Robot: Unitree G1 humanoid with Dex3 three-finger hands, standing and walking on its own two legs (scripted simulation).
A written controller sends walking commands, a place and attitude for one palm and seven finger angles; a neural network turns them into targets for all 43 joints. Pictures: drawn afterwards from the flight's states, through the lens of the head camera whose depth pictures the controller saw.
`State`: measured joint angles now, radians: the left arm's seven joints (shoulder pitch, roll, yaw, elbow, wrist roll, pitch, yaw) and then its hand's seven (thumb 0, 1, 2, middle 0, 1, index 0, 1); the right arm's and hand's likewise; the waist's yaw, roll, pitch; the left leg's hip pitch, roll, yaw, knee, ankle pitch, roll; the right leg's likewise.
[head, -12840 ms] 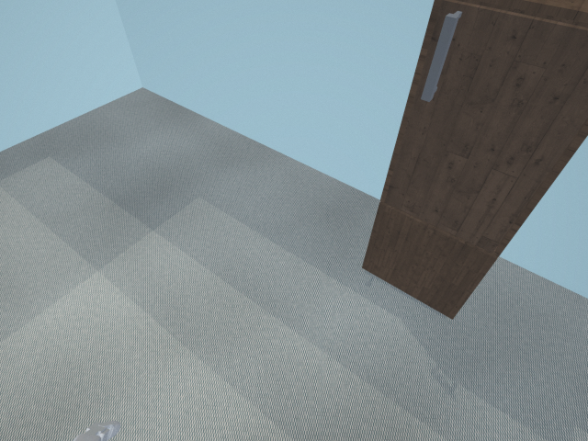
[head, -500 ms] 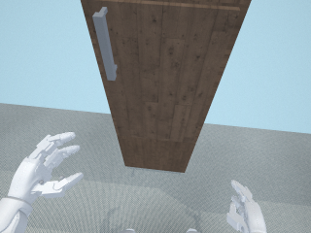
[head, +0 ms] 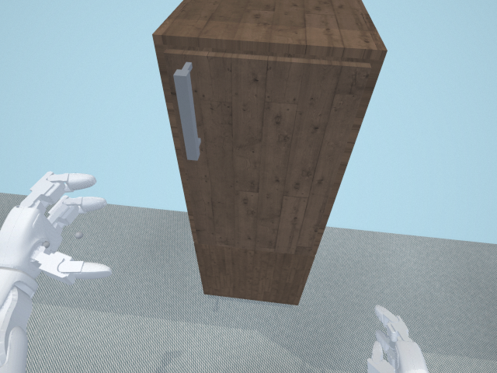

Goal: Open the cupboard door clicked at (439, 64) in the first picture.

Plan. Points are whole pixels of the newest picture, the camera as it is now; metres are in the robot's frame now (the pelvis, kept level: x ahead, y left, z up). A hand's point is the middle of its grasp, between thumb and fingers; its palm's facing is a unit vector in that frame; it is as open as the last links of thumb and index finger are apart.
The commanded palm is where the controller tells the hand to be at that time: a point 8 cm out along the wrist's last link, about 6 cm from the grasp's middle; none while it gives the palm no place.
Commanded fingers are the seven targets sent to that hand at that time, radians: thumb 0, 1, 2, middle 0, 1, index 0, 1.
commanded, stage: raise the hand with hooked fingers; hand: left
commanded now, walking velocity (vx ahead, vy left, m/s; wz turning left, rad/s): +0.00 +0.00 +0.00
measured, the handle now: (190, 113) +0.52 +0.16 +0.16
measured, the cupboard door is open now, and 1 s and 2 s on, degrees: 0 0 0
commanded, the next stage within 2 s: move the hooked fingers beside the handle in 0.90 s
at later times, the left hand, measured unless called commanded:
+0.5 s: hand (84, 179) +0.31 +0.26 +0.18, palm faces +0.02 -1.00 -0.08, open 14.0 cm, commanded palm +0.27 +0.30 +0.18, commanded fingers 0.00 -0.50 0.30 -0.30 -1.20 -0.30 -1.20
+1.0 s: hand (86, 187) +0.30 +0.25 +0.18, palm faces +0.05 -1.00 -0.06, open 14.0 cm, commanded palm +0.27 +0.29 +0.18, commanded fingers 0.00 -0.50 0.30 -0.30 -1.20 -0.30 -1.20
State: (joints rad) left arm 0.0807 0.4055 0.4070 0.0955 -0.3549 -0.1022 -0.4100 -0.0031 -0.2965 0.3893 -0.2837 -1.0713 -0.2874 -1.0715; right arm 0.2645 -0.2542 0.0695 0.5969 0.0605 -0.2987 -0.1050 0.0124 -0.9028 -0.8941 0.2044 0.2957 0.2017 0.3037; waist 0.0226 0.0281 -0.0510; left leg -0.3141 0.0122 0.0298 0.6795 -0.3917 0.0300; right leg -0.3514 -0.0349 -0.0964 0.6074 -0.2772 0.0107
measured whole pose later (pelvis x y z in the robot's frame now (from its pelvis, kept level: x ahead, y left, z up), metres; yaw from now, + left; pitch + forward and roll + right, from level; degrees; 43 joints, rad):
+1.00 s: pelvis +0.00 -0.03 +0.01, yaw +0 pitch -1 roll +0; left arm -0.19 0.48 0.46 0.29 -0.31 0.11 -0.47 -0.01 -0.50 0.30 -0.30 -1.20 -0.30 -1.20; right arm 0.24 -0.28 0.08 0.59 0.08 -0.21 -0.12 0.01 -0.90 -0.89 0.20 0.30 0.20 0.30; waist 0.04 0.06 -0.03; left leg -0.16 0.02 0.03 0.49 -0.30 0.00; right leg -0.23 -0.02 -0.10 0.47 -0.22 -0.02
